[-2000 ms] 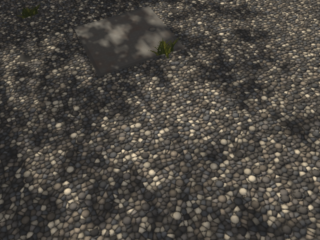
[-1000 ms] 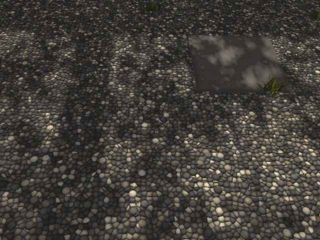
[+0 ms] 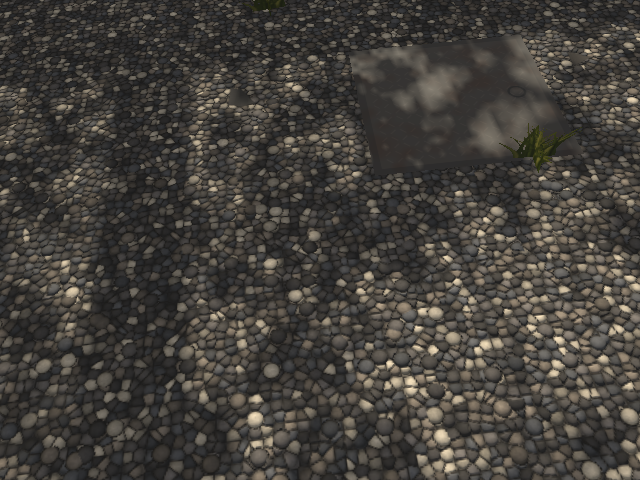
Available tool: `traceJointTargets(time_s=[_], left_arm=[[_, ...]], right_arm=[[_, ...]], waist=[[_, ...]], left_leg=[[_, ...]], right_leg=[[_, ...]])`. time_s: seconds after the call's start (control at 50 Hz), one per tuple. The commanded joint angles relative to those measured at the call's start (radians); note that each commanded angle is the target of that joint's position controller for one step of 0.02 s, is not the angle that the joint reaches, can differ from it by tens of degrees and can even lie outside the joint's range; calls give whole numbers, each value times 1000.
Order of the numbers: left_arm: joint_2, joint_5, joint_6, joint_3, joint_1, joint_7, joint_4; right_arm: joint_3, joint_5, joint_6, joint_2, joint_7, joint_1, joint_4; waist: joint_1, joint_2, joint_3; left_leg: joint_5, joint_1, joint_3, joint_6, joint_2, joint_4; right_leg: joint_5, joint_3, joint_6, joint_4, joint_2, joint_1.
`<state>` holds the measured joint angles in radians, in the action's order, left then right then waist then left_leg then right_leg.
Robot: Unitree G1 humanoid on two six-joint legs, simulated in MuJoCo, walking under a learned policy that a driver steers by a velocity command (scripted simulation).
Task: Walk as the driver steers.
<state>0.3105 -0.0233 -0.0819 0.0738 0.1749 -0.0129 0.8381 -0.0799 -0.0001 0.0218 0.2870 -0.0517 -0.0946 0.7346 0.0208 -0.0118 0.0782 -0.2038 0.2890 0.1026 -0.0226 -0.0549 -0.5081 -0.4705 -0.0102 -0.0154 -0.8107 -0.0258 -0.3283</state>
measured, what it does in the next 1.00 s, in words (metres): walks ahead, turning right: right foot, then left foot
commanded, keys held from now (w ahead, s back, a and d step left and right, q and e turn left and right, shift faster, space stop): e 0.20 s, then w+e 0.12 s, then w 0.68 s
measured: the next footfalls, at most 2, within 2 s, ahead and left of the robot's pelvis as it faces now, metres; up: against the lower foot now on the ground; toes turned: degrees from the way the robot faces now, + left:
right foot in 0.04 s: +0.02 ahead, -0.11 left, +0.00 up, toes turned -2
left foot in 0.68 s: +0.22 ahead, +0.07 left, +0.00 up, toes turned -18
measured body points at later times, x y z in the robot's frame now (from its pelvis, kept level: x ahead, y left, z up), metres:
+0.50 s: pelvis +0.03 -0.04 +0.02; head +0.04 -0.07 +0.47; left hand +0.16 +0.22 -0.08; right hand +0.13 -0.35 -0.09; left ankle +0.13 +0.12 -0.69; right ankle -0.02 -0.11 -0.73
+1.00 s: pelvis +0.25 -0.04 +0.01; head +0.29 -0.04 +0.46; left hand +0.50 +0.15 -0.08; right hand +0.17 -0.30 -0.11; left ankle +0.18 +0.09 -0.73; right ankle +0.37 -0.24 -0.68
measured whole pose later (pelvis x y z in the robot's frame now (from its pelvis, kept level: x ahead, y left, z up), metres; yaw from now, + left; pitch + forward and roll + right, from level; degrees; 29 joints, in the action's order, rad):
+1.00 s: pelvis +0.25 -0.04 +0.01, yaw -15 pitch +2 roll +1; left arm 0.29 -0.01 0.08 0.04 0.12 0.03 0.71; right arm -0.03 -0.02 -0.08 0.26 0.01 -0.39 0.87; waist -0.08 0.04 0.04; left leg -0.25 -0.02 -0.03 0.05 0.06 -0.20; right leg -0.01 0.03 -0.01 -0.66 -0.08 -0.65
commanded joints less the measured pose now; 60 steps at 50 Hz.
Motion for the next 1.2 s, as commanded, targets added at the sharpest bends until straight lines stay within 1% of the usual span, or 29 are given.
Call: traceJointTargets(time_s=[0.02, 0.04, 0.06, 0.08, 0.1, 0.14, 0.16, 0.2, 0.22, 0.26, 0.3, 0.42, 0.54, 0.6, 0.66, 0.68, 0.7, 0.72, 0.74, 0.8, 0.88, 0.94, 1.0, 1.06, 1.1, 1.14, 1.16, 1.18, 1.2], left_arm=[[77, 8, 6, 28, 163, 19, -10], [132, 16, 11, 42, 173, 14, -19], [263, 30, 27, 56, 125, 3, -88], [272, 88, 58, 53, 108, 9, -110], [239, 83, 81, 45, 50, 8, -119], [175, 24, 88, 29, -33, -5, -132], [156, 16, 87, 20, -29, -12, -136], [138, 17, 84, 15, 16, -21, -137], [131, 12, 85, 15, 53, -24, -131], [138, 4, 86, 18, 109, -29, -116], [145, 7, 92, 20, 128, -31, -111], [140, 14, 114, 19, 159, -26, -90], [153, 10, 129, 17, 170, -4, -75], [153, 8, 132, 15, 168, 7, -69], [112, 9, 131, 0, 143, 10, -74], [63, 17, 137, -17, 115, 12, -90], [16, 10, 157, -34, 153, 12, -124], [91, -6, 169, -17, 150, 8, -128], [139, -18, 175, -2, 124, 12, -121], [106, 12, 175, -3, 62, 21, -127], [47, 25, 174, -20, 0, 28, -166], [10, 22, 181, -37, -102, 34, -207], [10, 11, 187, -41, -192, 48, -238], [36, 6, 191, -34, -222, 59, -259], [71, 9, 190, -20, -178, 60, -253], [143, 12, 186, 16, 64, 47, -192], [219, 27, 179, 35, 249, 33, -166], [251, 31, 174, 40, 270, 43, -143], [139, 23, 173, 16, 247, 40, -157]], right_arm=[[-31, -23, -2, 126, -6, 87, -54], [-22, -7, 8, 82, -1, 18, -35], [-9, 19, 12, 59, -6, 63, -92], [-18, 2, 7, 89, -16, 144, -116], [-29, -14, 6, 120, -19, 124, -105], [-47, 1, 7, 149, -29, 65, -53], [-46, 7, 5, 137, -26, 52, -45], [-41, 0, -2, 111, -13, 34, -38], [-39, -3, -7, 106, -7, 28, -36], [-39, -11, -21, 110, 4, 54, -43], [-41, -13, -38, 123, 12, 90, -51], [-25, -9, -96, 97, 39, 106, -34], [-5, -22, -135, 102, 64, 145, -49], [0, -25, -149, 114, 72, 122, -50], [-11, -15, -153, 137, 63, -57, 5], [-24, -8, -154, 184, 54, -204, 32], [-53, -1, -145, 303, 56, -323, 59], [-41, -16, -143, 238, 68, -329, 73], [-19, -20, -144, 171, 72, -271, 59], [8, -1, -133, 107, 73, -178, 26], [9, -13, -130, 130, 68, -203, 42], [9, -17, -122, 147, 59, -237, 61], [9, -24, -116, 162, 54, -303, 84], [6, -27, -102, 167, 50, -327, 103], [0, -23, -90, 186, 45, -321, 102], [8, -13, -77, 179, 42, -307, 90], [30, 18, -80, 127, 40, -318, 57], [65, -8, -96, -5, 51, -483, 64], [33, -37, -107, 138, 54, -391, 75]], waist=[[62, -73, -154], [37, 131, -93], [16, 365, -54], [55, 269, -88], [15, 199, -49], [-23, 116, -30], [-25, 118, -49], [-18, 105, -106], [-9, 96, -134], [16, 119, -113], [30, 146, -71], [62, 146, -59], [90, 134, -23], [67, 135, -26], [-41, 115, -96], [-109, 34, -181], [-108, -223, -261], [-108, -215, -208], [-89, -138, -88], [-53, -75, -19], [-51, -86, -24], [-77, -74, -18], [-107, -72, -4], [-87, -73, 7], [-45, -85, -36], [85, -76, -201], [141, 52, -372], [53, 335, -532], [100, 192, -428]], left_leg=[[61, 33, -68, 116, -164, 10], [-147, 185, 32, 26, -75, -204], [-479, 400, -3, -49, 72, -449], [-490, 359, -167, -26, 76, -624], [-385, 369, -199, -6, 55, -660], [-204, 388, -203, -3, 23, -627], [-149, 367, -204, -13, 28, -636], [-91, 341, -204, -29, 42, -636], [-64, 348, -203, -35, 43, -605], [-28, 399, -206, -41, 42, -510], [-16, 438, -217, -45, 41, -404], [46, 340, -190, -46, 26, -165], [32, 235, -157, -2, 37, -31], [28, 138, -138, 34, 50, 25], [67, -159, -131, 81, 56, 93], [12, -353, -262, 137, -57, 111], [-109, -581, -620, 281, -254, 195], [-290, -567, -812, 331, -336, 275], [-337, -482, -735, 304, -313, 284], [-83, -327, -502, 246, -199, 331], [250, -253, -339, 245, -141, 365], [335, -201, -242, 218, -94, 369], [303, -189, -233, 214, -112, 378], [369, -301, -246, 193, -168, 331], [579, -362, -239, 174, -180, 238], [772, -267, -196, 132, -115, -71], [433, -46, -173, 104, -47, -391], [-369, 283, -197, 61, 115, -704], [-372, 371, -281, 68, 68, -786]], right_leg=[[199, -54, 53, 251, 42, 205], [322, 128, 116, 392, -40, 250], [528, 581, 292, 523, -316, 190], [370, 664, 381, 599, -354, 78], [235, 579, 333, 600, -301, 65], [177, 457, 215, 563, -210, 110], [258, 423, 199, 549, -184, 127], [418, 385, 200, 524, -165, 200], [358, 383, 206, 533, -155, 249], [82, 442, 220, 592, -151, 309], [-6, 495, 229, 630, -163, 342], [85, 451, 236, 633, -151, 322], [102, 454, 252, 613, -151, 252], [179, 463, 246, 581, -154, 224], [360, 408, 196, 446, -92, 124], [376, 321, 151, 229, -30, 22], [145, 162, 76, -89, 120, -237], [-102, 161, 58, -248, 105, -413], [-41, 176, 69, -317, 40, -481], [163, 111, 56, -267, -55, -446], [278, 46, 5, -118, -64, -408], [440, 13, -6, 106, -40, -318], [561, -2, 0, 239, -7, -228], [513, 24, 40, 301, -4, -239], [429, 8, 73, 311, 23, -158], [454, -5, 137, 329, 29, 217], [505, 218, 200, 273, -181, 544], [277, 679, 348, 391, -406, 807], [164, 678, 298, 467, -368, 710]])
Over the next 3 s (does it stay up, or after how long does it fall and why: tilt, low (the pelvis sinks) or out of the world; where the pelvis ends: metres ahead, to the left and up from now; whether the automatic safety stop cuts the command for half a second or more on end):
stays up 1.15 -0.06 0.01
